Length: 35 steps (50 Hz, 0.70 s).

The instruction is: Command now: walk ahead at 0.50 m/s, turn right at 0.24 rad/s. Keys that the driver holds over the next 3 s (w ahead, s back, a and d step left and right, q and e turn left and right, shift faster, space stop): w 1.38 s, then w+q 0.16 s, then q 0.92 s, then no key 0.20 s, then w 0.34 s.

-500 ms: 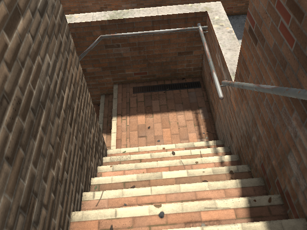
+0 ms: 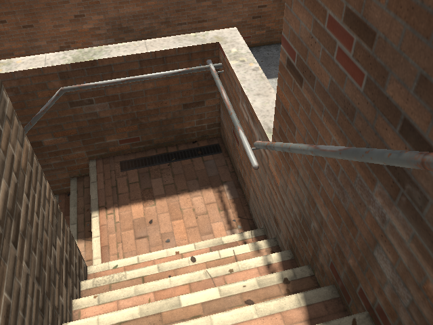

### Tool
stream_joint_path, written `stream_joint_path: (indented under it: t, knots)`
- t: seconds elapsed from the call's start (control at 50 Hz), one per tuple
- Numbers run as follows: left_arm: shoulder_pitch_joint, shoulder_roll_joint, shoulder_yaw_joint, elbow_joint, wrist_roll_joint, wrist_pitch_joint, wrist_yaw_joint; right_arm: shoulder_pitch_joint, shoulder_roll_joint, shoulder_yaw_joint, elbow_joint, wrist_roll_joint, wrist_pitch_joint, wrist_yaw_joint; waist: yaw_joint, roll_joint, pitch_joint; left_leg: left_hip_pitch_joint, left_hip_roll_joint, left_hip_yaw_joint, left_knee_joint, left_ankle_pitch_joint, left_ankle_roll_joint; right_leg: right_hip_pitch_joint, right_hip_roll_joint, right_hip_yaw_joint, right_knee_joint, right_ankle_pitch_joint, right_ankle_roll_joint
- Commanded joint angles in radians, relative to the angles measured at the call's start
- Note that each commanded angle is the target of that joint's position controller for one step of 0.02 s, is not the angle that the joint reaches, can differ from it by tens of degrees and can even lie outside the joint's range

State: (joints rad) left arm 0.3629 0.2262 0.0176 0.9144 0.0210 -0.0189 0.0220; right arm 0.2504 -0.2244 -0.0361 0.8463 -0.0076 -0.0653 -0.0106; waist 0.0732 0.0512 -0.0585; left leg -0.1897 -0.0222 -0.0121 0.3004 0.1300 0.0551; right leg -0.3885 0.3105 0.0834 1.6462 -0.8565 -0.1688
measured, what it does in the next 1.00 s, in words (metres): goes down: right foot 0.20 m lower, then left foot 0.20 m lower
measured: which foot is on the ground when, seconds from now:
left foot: down 0.00-0.48, up 0.50-0.94, down 0.96-1.00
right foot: up 0.00-0.46, down 0.48-0.98, up 1.00-1.00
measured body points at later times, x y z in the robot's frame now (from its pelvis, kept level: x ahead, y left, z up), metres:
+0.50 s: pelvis +0.25 -0.02 -0.19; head +0.24 -0.02 +0.26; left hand +0.43 +0.20 -0.31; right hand +0.14 -0.24 -0.34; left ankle +0.04 +0.09 -0.71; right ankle +0.33 -0.11 -0.94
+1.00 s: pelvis +0.49 +0.01 -0.41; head +0.49 +0.02 +0.04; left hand +0.42 +0.25 -0.57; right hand +0.62 -0.23 -0.53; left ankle +0.52 +0.08 -1.16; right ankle +0.34 -0.11 -0.91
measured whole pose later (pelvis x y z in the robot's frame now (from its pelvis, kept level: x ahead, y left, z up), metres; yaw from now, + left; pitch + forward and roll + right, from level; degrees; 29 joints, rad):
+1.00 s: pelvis +0.49 +0.01 -0.41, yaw +0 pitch -1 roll -4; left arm 0.44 0.18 0.03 1.06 0.02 -0.04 0.06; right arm 0.19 -0.22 -0.05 0.90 -0.03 -0.06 0.03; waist 0.07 0.05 -0.01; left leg -0.22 0.01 -0.02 0.41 -0.07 0.08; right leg -0.43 0.06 -0.04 1.73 -0.88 -0.12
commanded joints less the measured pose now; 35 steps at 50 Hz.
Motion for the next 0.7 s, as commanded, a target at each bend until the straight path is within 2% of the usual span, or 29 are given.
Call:
stream_joint_path:
  t: [0.02,0.04,0.06,0.08,0.1,0.12,0.14,0.16,0.18,0.2,0.24,0.26,0.28,0.3,0.34,0.38,0.42,0.44,0.46,0.48,0.5,0.52,0.54,0.56,0.58,0.6,0.62,0.66,0.7]
  knots:
    - [0.118,0.029,-0.002,-0.053,-0.029,-0.015,0.007,0.439,-0.112,-0.017,0.07,-0.001,0.027,0.036,-0.1,0.181,-0.138,0.862,0.392,-0.226,0.46,0.881,0.195,-0.878,-0.122,0.005,0.562,-0.134,0.019]
    - [0.006,0.059,0.005,-0.062,-0.011,-0.02,0.014,0.443,-0.087,-0.014,0.069,0.005,0.011,0.048,-0.144,0.08,-0.103,0.727,0.382,-0.238,0.363,0.556,0.227,-0.915,-0.169,0.05,0.505,0.039,0.007]
    - [-0.009,0.048,0.005,-0.041,0.018,-0.014,0.015,0.44,-0.092,-0.011,0.087,0.005,0.007,0.046,-0.123,-0.009,-0.048,0.5,0.346,-0.247,0.321,0.335,0.23,-0.844,-0.181,0.044,0.464,0.133,0.002]
    - [-0.074,0.049,0.003,-0.064,0.04,-0.006,0.006,0.41,-0.164,-0.031,0.105,0.009,-0.004,0.03,-0.112,0.061,0.014,0.311,0.394,-0.428,0.228,0.002,0.326,-0.856,-0.22,0.039,0.382,0.183,0.046]
    - [-0.152,0.044,0.011,-0.058,0.057,0.008,0.004,0.394,-0.092,0.006,0.129,0.004,-0.024,0.024,-0.076,-0.066,0.153,0.123,0.3,-0.345,0.279,-0.073,0.238,-0.884,-0.232,0.121,0.179,0.448,0.082]
    - [-0.155,0.032,0.015,-0.038,0.054,0.017,0.004,0.395,-0.054,0.021,0.147,-0.004,-0.029,0.025,-0.062,-0.047,0.175,-0.009,0.267,-0.338,0.315,0.054,0.192,-0.808,-0.222,0.098,0.072,0.56,0.108]
    - [-0.188,0.013,0.0,-0.064,0.038,0.016,-0.013,0.296,0.001,0.051,0.116,0.01,-0.031,0.01,0.001,-0.088,0.229,-0.288,0.19,-0.211,0.242,0.015,0.115,-0.594,-0.228,0.035,-0.316,0.783,0.155]
    - [-0.181,-0.014,-0.004,-0.035,0.056,0.015,-0.028,0.249,-0.031,0.045,0.093,0.011,-0.035,0.006,0.007,-0.056,0.176,-0.42,0.18,-0.2,0.196,-0.005,0.098,-0.326,-0.255,-0.066,-0.486,0.993,0.158]
    - [-0.069,-0.034,0.003,0.041,0.053,0.026,-0.031,0.234,-0.129,0.021,0.102,0.007,-0.04,0.007,0.03,0.085,0.081,-0.456,0.208,-0.256,0.202,0.039,0.109,-0.143,-0.258,-0.103,-0.35,1.138,0.145]
    - [-0.058,0.006,0.02,0.065,0.049,0.033,-0.025,0.219,-0.154,0.009,0.094,0.017,-0.04,0.008,0.041,0.105,0.086,-0.379,0.211,-0.253,0.23,0.135,0.104,-0.188,-0.285,-0.078,-0.365,1.104,0.134]
    - [-0.301,0.041,0.033,-0.003,0.035,0.003,-0.034,0.33,-0.063,0.028,0.137,0.028,-0.042,-0.008,-0.08,0.09,0.155,-0.106,0.14,-0.273,0.353,-0.263,0.12,-0.467,-0.314,-0.043,-0.65,1.302,0.104]
    - [-0.4,0.03,0.032,-0.033,0.026,-0.006,-0.031,0.37,-0.074,0.026,0.144,0.012,-0.038,-0.014,-0.128,0.084,0.188,-0.026,0.16,-0.339,0.375,-0.324,0.135,-0.575,-0.311,-0.017,-0.683,1.25,0.103]
    - [-0.439,0.021,0.024,-0.056,0.036,-0.026,-0.036,0.336,-0.04,0.033,0.137,0.009,-0.034,-0.026,-0.119,0.041,0.2,-0.063,0.137,-0.294,0.435,-0.433,0.141,-0.518,-0.34,0.003,-0.861,1.391,0.11]
    - [-0.443,0.007,0.024,-0.056,0.018,-0.032,-0.044,0.317,-0.052,0.031,0.129,-0.008,-0.039,-0.025,-0.132,0.0,0.195,-0.165,0.116,-0.259,0.426,-0.495,0.136,-0.37,-0.311,-0.059,-0.935,1.464,0.12]
    - [-0.453,-0.023,0.012,-0.075,0.004,-0.034,-0.055,0.32,-0.052,0.028,0.14,-0.01,-0.029,-0.013,-0.172,0.019,0.198,-0.232,0.111,-0.218,0.445,-0.408,0.135,-0.182,-0.307,-0.105,-1.029,1.414,0.125]
    - [-0.464,0.008,0.015,-0.095,-0.035,-0.021,-0.045,0.364,-0.037,0.029,0.171,-0.022,-0.03,-0.004,-0.233,0.045,0.284,-0.197,0.095,-0.213,0.519,-0.301,0.135,-0.126,-0.333,-0.104,-1.173,1.31,0.14]
    - [-0.325,0.021,0.02,-0.058,-0.025,-0.02,-0.028,0.375,-0.038,0.027,0.205,-0.027,-0.022,-0.021,-0.21,0.061,0.241,-0.115,0.107,-0.233,0.68,-0.165,0.138,-0.043,-0.361,-0.057,-1.188,1.326,0.117]
    - [-0.128,0.062,0.032,-0.006,-0.028,-0.014,-0.015,0.3,-0.078,0.019,0.195,-0.039,-0.011,-0.029,-0.117,0.102,0.164,-0.104,0.122,-0.252,0.829,-0.057,0.15,0.082,-0.415,-0.02,-1.264,1.289,0.094]
    - [0.062,0.134,0.054,0.061,-0.014,-0.01,-0.011,0.284,-0.105,0.001,0.192,-0.036,-0.005,-0.026,-0.05,0.056,0.08,-0.088,0.088,-0.197,1.033,0.144,0.117,0.264,-0.388,-0.094,-1.34,1.278,0.096]
    - [0.241,0.157,0.074,0.125,0.008,-0.003,-0.017,0.254,-0.127,-0.014,0.193,-0.024,-0.004,-0.02,0.043,-0.041,0.056,-0.28,0.03,-0.142,1.328,0.069,0.091,0.527,-0.395,-0.119,-1.378,1.287,0.085]
    - [0.276,0.184,0.083,0.137,0.004,-0.012,-0.024,0.262,-0.111,-0.035,0.182,-0.03,0.009,-0.021,0.077,-0.302,0.057,-0.486,-0.158,-0.005,1.738,-0.893,0.061,0.653,-0.507,-0.045,-1.373,1.59,0.03]
    - [0.222,0.171,0.056,0.116,0.0,-0.027,-0.045,0.422,-0.068,-0.022,0.144,0.0,0.024,-0.021,-0.095,-0.299,-0.053,-0.831,-0.09,-0.054,1.692,-1.077,0.036,0.958,-0.671,0.086,-0.935,1.999,-0.009]
    - [0.231,0.129,0.057,0.104,-0.014,-0.031,-0.056,0.413,-0.05,-0.006,0.163,-0.012,0.031,-0.029,-0.051,-0.204,-0.088,-0.871,-0.025,-0.077,1.57,-1.002,0.041,0.925,-0.709,0.12,-0.989,1.779,-0.078]
    - [0.247,0.123,0.058,0.109,-0.017,-0.034,-0.048,0.338,-0.05,-0.011,0.167,-0.041,0.046,-0.026,-0.038,-0.157,-0.003,-0.884,-0.015,-0.068,1.582,-0.93,0.043,0.725,-0.692,0.142,-1.046,1.505,-0.126]
    - [0.173,0.136,0.058,0.084,-0.019,-0.046,-0.031,0.291,-0.06,-0.01,0.13,-0.047,0.04,-0.012,-0.082,-0.176,0.002,-0.821,0.029,-0.131,1.349,-0.726,0.016,0.515,-0.726,0.246,-1.133,0.992,-0.19]
    - [0.179,0.111,0.048,0.106,-0.017,-0.06,-0.025,0.205,-0.083,-0.022,0.146,-0.079,0.041,-0.008,-0.072,-0.149,0.062,-0.798,0.053,-0.185,1.232,-0.569,-0.007,0.356,-0.695,0.283,-1.127,0.921,-0.176]
    - [0.127,0.075,0.034,0.098,-0.027,-0.071,-0.019,0.107,-0.072,-0.02,0.104,-0.076,0.056,0.002,-0.115,-0.064,0.137,-0.624,0.046,-0.15,0.964,-0.342,-0.064,0.088,-0.627,0.168,-1.199,1.002,-0.121]
    - [0.107,0.154,0.051,0.104,0.011,-0.089,-0.015,0.207,-0.027,-0.014,0.151,-0.065,0.083,-0.006,-0.153,-0.161,0.074,-0.39,0.011,-0.06,0.995,-0.159,-0.081,-0.062,-0.598,0.123,-1.164,1.189,-0.111]
    - [0.12,0.065,0.036,0.14,-0.039,-0.099,-0.004,0.108,-0.068,-0.032,0.105,-0.049,0.086,0.001,-0.139,-0.169,0.084,-0.493,0.042,-0.161,0.801,0.108,-0.046,0.02,-0.509,0.086,-1.073,0.955,-0.048]
Next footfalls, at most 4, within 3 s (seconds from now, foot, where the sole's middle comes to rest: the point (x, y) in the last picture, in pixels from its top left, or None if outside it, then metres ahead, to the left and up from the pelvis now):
0.48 right None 0.36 -0.11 -1.01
0.96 left None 0.55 0.08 -1.21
1.52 right None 0.86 -0.13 -1.41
2.02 left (218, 306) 1.04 0.14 -1.61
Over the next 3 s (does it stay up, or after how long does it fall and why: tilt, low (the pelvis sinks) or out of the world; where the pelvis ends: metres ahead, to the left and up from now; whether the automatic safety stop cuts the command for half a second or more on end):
stays up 1.02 -0.06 -0.85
